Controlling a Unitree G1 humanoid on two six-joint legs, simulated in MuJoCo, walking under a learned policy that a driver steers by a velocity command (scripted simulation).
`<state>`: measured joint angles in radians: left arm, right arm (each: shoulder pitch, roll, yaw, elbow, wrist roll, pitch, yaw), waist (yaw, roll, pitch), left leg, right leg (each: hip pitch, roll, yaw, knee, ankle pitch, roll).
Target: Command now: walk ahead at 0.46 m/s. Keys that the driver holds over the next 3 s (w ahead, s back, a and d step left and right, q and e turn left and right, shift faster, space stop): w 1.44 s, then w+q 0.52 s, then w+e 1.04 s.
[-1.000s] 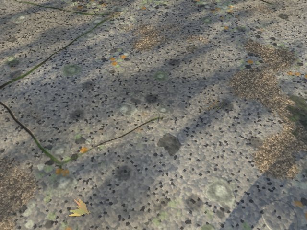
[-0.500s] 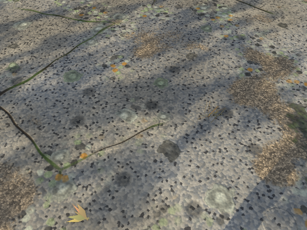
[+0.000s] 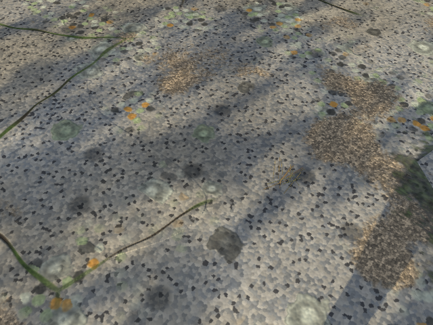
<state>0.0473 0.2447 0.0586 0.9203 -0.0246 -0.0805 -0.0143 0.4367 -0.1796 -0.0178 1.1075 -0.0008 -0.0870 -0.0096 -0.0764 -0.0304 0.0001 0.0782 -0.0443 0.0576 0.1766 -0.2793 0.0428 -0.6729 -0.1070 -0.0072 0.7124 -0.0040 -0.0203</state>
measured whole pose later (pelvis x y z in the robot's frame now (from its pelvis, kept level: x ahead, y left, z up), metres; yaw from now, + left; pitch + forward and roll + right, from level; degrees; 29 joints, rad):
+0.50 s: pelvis +0.29 -0.06 +0.01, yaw +0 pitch +1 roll -2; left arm 0.36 0.22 0.05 1.03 0.00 -0.10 -0.01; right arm 0.08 -0.26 -0.06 0.92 0.01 -0.08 -0.01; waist 0.06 0.04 0.00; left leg -0.70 0.15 -0.04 0.79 0.01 0.02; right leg -0.06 0.07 -0.06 0.21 -0.17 -0.07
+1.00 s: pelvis +0.58 +0.02 +0.01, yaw +0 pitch +1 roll +1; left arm 0.12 0.27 0.07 0.93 -0.01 -0.08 0.01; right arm 0.33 -0.22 -0.05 1.01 0.00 -0.10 0.01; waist -0.05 -0.04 0.00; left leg -0.12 -0.06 0.06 0.25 -0.16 0.07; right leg -0.67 -0.14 0.03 0.92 -0.12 -0.02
